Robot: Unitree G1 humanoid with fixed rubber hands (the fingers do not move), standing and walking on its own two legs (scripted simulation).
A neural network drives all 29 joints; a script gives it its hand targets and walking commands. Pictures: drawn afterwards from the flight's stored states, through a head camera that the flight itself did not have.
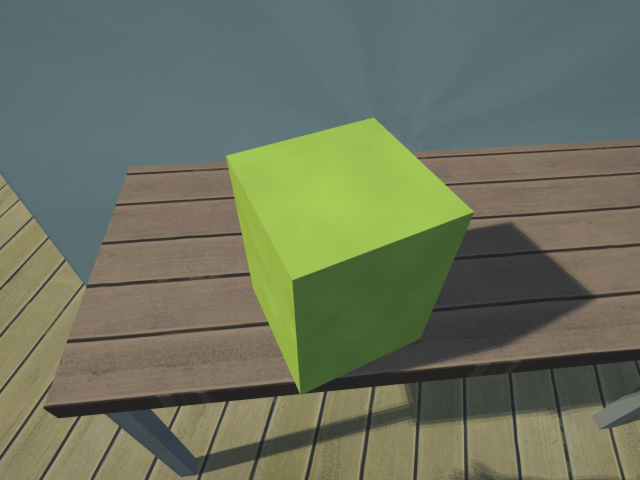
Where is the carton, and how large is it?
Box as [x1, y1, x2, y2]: [226, 118, 473, 394]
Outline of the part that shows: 374,118 354,122 226,156 252,285 300,394 420,337 473,213 473,211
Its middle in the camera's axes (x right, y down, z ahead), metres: +0.02 +0.02 +0.57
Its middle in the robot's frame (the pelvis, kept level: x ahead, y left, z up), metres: +0.42 +0.01 +0.03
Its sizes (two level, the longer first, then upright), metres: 0.220 0.217 0.294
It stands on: a table, 0.65 m high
